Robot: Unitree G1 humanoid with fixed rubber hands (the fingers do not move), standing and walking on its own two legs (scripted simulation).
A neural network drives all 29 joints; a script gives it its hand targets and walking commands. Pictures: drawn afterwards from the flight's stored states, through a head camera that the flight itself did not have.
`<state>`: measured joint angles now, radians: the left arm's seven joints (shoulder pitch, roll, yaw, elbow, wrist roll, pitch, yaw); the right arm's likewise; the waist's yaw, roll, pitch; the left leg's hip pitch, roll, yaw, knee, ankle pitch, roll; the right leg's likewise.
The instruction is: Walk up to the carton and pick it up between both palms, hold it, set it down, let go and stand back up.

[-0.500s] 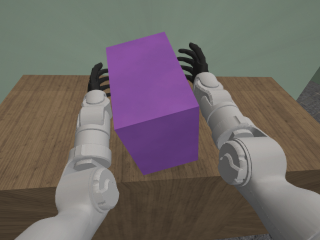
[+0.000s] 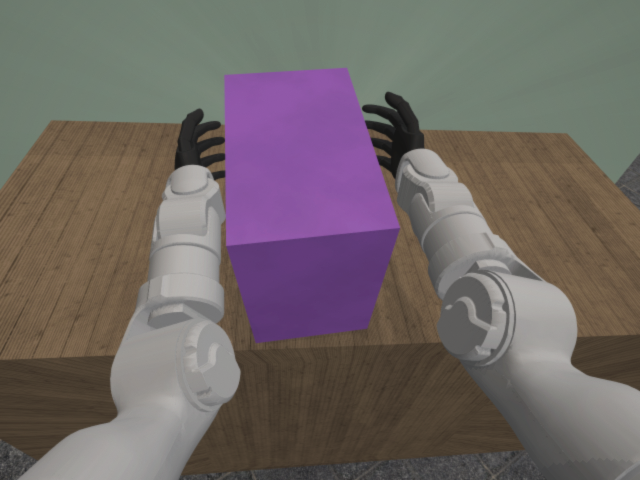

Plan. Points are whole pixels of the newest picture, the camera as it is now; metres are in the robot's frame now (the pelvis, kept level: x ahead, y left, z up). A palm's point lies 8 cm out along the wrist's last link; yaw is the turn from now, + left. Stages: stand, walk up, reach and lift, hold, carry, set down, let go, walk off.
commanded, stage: set down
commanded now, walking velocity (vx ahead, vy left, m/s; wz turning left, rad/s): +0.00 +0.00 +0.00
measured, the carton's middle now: (300, 209) +0.44 +0.05 +0.11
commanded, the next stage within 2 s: none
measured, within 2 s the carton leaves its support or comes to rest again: neither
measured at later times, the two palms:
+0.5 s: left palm (216, 179) +0.45 +0.16 +0.15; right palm (409, 154) +0.48 -0.09 +0.18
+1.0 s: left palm (201, 199) +0.41 +0.18 +0.14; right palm (404, 162) +0.45 -0.07 +0.19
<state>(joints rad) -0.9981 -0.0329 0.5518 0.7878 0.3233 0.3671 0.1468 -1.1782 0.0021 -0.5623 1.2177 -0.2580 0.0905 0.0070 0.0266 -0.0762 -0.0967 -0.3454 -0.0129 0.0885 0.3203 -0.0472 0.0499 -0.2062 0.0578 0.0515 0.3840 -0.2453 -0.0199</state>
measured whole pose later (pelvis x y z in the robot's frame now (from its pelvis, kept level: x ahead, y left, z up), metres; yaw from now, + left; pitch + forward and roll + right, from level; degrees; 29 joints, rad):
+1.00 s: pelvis +0.01 +0.00 +0.00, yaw +0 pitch +4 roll +0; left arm -0.92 -0.11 0.62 0.79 0.38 0.27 0.15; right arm -1.11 0.03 -0.64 1.15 -0.38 0.04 0.06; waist 0.05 -0.08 -0.10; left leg -0.35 -0.01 0.09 0.32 -0.05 0.04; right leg -0.21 0.06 0.05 0.38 -0.25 -0.03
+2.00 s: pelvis +0.01 -0.01 +0.00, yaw +0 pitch +5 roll +0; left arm -0.90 -0.15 0.67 0.75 0.44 0.23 0.14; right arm -1.08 0.07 -0.69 1.07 -0.45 0.07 0.09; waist 0.05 -0.08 -0.10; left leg -0.35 -0.01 0.09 0.31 -0.06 0.04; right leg -0.21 0.06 0.05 0.38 -0.26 -0.03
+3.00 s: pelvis +0.00 -0.02 +0.00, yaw -1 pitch +4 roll -1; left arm -0.61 0.04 0.27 0.66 0.16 0.16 0.23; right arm -0.81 -0.16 -0.05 1.08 0.17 0.03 0.03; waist 0.05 -0.08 -0.10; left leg -0.37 0.03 0.09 0.38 -0.08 0.03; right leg -0.21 0.09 0.05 0.38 -0.24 -0.05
